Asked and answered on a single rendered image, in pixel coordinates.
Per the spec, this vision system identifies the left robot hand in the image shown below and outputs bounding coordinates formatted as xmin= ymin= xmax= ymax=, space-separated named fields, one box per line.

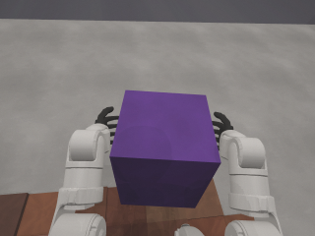
xmin=94 ymin=106 xmax=119 ymax=145

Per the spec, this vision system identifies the robot right thigh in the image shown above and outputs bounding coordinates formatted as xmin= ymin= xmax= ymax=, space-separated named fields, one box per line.
xmin=174 ymin=226 xmax=205 ymax=236

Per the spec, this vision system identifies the left robot upper arm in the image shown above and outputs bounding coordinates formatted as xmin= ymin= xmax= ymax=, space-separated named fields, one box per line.
xmin=49 ymin=213 xmax=106 ymax=236

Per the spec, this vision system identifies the right robot forearm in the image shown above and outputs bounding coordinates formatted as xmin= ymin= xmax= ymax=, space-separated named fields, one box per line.
xmin=219 ymin=130 xmax=283 ymax=236

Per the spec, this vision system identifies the right robot upper arm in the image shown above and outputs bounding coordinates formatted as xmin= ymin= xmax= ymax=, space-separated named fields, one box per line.
xmin=224 ymin=219 xmax=282 ymax=236

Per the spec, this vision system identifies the right robot hand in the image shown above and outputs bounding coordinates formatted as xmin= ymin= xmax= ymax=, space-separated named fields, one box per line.
xmin=212 ymin=111 xmax=233 ymax=150

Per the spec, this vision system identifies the carton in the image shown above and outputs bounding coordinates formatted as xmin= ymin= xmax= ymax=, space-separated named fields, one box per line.
xmin=109 ymin=89 xmax=221 ymax=208

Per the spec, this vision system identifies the left robot forearm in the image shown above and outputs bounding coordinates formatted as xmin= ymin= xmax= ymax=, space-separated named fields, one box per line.
xmin=48 ymin=123 xmax=110 ymax=236

